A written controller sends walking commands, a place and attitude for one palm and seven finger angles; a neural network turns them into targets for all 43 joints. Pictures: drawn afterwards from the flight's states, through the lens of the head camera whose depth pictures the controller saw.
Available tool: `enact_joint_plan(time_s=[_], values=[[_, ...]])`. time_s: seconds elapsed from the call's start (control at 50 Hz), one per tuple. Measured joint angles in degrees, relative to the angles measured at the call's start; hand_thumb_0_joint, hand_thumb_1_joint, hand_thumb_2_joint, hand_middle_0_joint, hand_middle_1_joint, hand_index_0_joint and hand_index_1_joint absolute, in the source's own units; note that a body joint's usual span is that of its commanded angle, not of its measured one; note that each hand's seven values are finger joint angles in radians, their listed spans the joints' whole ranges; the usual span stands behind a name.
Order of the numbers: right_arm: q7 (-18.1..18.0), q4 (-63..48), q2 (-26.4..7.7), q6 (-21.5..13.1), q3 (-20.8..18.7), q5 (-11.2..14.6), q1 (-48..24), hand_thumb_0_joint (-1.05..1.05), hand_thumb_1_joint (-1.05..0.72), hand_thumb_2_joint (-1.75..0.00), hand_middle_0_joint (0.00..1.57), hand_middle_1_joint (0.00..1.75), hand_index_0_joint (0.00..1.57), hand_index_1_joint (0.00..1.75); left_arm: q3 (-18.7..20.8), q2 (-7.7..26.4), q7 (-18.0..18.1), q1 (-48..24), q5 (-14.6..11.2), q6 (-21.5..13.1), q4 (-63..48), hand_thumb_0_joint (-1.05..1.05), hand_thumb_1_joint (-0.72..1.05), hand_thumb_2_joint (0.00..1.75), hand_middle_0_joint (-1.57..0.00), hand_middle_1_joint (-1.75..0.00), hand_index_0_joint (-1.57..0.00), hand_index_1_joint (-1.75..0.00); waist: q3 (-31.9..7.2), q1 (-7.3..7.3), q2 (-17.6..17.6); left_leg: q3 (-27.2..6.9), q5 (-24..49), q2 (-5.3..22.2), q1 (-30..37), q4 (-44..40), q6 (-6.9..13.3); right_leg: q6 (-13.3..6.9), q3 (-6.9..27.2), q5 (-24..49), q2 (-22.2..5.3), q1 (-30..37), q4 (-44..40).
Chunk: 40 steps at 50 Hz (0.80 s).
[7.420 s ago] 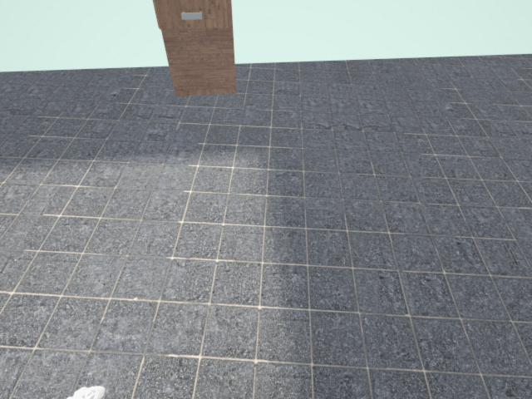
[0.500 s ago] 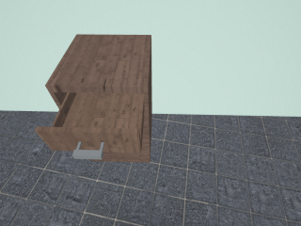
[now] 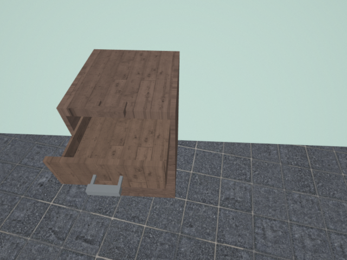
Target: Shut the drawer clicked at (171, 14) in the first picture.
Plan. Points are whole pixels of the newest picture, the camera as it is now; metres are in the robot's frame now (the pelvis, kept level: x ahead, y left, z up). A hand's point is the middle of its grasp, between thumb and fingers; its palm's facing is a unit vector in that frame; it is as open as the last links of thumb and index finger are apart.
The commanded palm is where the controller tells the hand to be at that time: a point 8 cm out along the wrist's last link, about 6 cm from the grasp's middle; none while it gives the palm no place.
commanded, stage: come to a stop and stand still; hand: left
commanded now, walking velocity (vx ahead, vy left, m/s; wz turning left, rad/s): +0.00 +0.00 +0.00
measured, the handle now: (105, 184) +0.37 +0.26 -0.16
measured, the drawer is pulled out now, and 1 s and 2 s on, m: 0.20 0.20 0.20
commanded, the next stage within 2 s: look again from close up in 0.06 s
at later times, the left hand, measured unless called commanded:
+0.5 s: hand out of the picture -0.02 +0.16 -0.17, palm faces +0.04 -0.98 -0.20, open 7.3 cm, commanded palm none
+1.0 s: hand (112, 239) +0.17 +0.15 -0.02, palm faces +0.05 -1.00 -0.01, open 6.6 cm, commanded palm +0.10 +0.21 -0.07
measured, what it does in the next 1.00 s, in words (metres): stands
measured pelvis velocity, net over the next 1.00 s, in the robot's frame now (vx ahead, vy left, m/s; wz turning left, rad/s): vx -0.05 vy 0.00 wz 0.02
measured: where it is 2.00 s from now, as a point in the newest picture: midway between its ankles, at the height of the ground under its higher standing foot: outside the picture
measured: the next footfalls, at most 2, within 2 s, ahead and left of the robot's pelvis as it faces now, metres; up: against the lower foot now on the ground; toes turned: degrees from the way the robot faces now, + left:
none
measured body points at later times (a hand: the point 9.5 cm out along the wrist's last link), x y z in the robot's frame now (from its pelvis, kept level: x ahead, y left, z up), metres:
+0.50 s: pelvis +0.00 +0.00 +0.00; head +0.00 -0.02 +0.45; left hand -0.02 +0.21 -0.15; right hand -0.01 -0.22 -0.17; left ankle -0.01 +0.14 -0.74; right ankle -0.06 -0.12 -0.74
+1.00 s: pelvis -0.05 +0.00 -0.05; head -0.03 -0.01 +0.40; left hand +0.16 +0.21 -0.02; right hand +0.13 -0.26 -0.12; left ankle -0.01 +0.14 -0.74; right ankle -0.05 -0.12 -0.74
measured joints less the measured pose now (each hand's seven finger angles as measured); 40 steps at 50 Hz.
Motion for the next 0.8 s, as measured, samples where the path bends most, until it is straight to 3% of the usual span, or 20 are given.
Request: enact_joint_plan(time_s=[0.74, 0.76, 0.8], values=[[0.28, 1.43, 1.57, 0.55, 0.29, 0.14, 3.32, 0.01, -0.91, -0.90, 0.20, 0.30, 0.20, 0.30, -0.49, -2.06, 0.62, 2.89, 0.14, -0.41, 0.65, 0.00, 0.91, 0.90, -0.20, -0.30, -0.20, -0.30, 0.27, -0.19, 0.58, 0.03, 0.99, 1.19, -0.69, 0.27, -0.36, -0.57, -0.22, 1.47, 1.14, 0.13, -1.45], [0.02, -0.88, 1.00, 0.05, 0.51, 0.59, 3.96, 0.01, -0.92, -0.90, 0.20, 0.30, 0.20, 0.30, -1.08, -2.00, 0.50, 5.75, -2.52, 2.59, -8.39, 0.00, 0.91, 0.90, -0.20, -0.30, -0.20, -0.30, 0.66, -0.15, 0.84, 0.11, 0.43, 1.42, -1.34, 1.31, 0.17, -0.49, -0.17, 1.52, 1.35, -0.44, -0.91], [-1.45, -5.35, 0.18, -5.02, -0.02, 1.45, 5.93, 0.02, -0.92, -0.90, 0.20, 0.30, 0.20, 0.30, -0.62, -0.18, 3.16, 11.84, -4.46, 2.63, -26.51, 0.04, 0.96, 0.90, -0.21, -0.31, -0.21, -0.31, 0.42, 0.49, 0.53, 0.74, -0.09, 1.17, -1.89, 1.75, -0.30, -0.50, 0.46, 0.52, 0.97, -2.36, 1.90]])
